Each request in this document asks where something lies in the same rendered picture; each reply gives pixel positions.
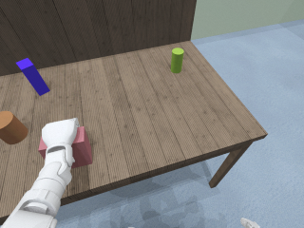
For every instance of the sponge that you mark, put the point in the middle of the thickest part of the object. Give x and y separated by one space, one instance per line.
81 149

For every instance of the left robot forearm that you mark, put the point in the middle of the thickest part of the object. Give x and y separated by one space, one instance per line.
44 197

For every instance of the left robot hand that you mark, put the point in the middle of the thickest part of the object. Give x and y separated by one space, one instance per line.
64 131

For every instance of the robot left upper arm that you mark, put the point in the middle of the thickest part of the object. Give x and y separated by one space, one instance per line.
27 219

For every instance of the right robot hand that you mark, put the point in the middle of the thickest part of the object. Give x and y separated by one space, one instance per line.
248 224

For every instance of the table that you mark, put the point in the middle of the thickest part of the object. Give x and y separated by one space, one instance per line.
108 64

